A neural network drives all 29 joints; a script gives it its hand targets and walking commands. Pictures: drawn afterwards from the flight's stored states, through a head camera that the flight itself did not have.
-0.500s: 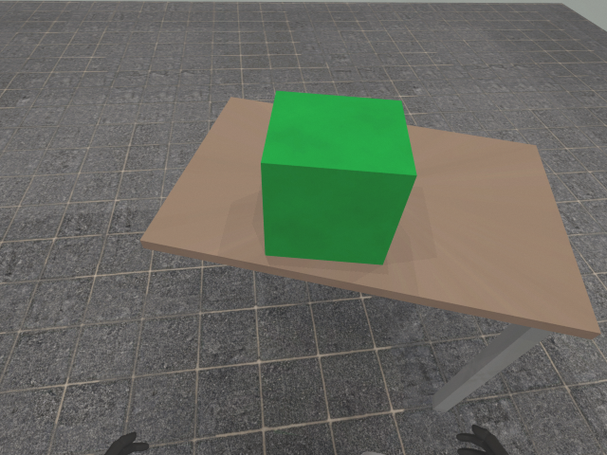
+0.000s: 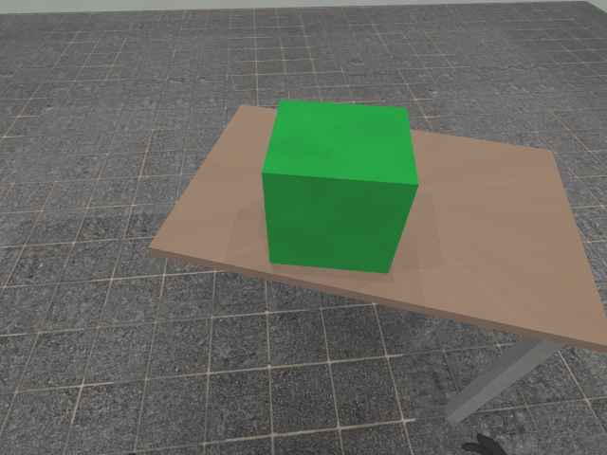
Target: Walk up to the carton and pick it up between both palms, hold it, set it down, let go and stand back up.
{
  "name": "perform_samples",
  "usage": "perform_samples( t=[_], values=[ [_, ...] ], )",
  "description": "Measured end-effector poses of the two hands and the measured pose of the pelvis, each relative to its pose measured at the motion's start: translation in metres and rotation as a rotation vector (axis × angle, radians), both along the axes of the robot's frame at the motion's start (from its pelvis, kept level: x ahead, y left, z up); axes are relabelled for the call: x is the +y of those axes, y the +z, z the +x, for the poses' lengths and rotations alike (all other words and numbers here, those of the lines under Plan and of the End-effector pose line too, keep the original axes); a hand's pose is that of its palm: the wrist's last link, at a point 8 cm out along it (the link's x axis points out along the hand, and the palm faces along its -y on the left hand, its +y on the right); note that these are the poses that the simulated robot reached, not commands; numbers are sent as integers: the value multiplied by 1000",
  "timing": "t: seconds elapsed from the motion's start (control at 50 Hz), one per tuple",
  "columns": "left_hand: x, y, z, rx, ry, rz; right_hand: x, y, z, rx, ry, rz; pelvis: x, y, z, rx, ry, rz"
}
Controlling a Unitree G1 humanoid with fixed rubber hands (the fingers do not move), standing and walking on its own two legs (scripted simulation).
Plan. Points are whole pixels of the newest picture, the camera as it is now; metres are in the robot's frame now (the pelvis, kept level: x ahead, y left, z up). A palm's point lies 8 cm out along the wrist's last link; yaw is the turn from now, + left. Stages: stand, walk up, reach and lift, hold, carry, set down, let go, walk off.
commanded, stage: walk up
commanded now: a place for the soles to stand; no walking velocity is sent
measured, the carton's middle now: (335, 188) +0.54 -0.03 +0.01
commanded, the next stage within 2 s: none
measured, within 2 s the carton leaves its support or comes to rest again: neither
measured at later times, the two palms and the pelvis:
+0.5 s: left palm out of the picture +0.10 +0.24 -0.12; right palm out of the picture +0.15 -0.29 -0.10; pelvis +0.04 -0.03 -0.01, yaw +4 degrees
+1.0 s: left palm out of the picture +0.08 +0.23 -0.11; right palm (513, 443) +0.17 -0.27 -0.10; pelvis +0.04 -0.03 +0.00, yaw +5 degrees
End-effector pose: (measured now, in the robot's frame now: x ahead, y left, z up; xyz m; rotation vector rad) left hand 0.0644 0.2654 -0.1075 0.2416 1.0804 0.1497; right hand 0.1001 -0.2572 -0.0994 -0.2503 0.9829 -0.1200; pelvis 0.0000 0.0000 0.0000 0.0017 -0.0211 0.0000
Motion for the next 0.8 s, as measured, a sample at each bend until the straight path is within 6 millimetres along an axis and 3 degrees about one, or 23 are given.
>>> perform_samples(
  t=[0.18, 0.34, 0.56, 0.64, 0.8],
  values=[
    [-12, -1, 11, -15, 7, 11, -23, -8, -19, 86, -14, -37, -19, -4, 19, 3, 26, -1],
    [-25, -9, 12, 38, 27, -5, -25, -8, 11, 65, 33, -37, -25, -6, 35, 14, 55, 7],
    [-21, -9, 37, -32, 46, -1, -27, -2, 59, -22, 78, -58, -28, -12, 45, 6, 85, -6],
    [-19, -9, 39, -28, 39, 1, -22, 1, 66, -46, 95, -54, -28, -12, 45, 7, 87, 2],
    [-25, -1, 44, -59, 41, 8, -36, 0, 66, -14, 91, -63, -36, -10, 46, 4, 97, -8]
  ],
)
